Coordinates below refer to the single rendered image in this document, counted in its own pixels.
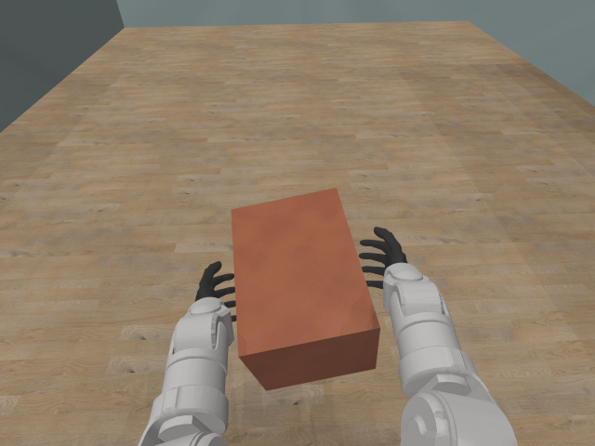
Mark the carton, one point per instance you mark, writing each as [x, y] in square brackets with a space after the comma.
[303, 309]

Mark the robot right hand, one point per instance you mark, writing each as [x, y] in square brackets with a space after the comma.
[391, 248]

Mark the right robot forearm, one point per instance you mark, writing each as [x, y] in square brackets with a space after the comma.
[431, 357]

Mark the robot left hand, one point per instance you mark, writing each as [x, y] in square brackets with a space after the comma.
[208, 283]

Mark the left robot forearm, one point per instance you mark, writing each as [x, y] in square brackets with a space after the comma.
[193, 394]

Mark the robot right upper arm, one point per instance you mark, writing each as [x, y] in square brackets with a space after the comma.
[435, 418]

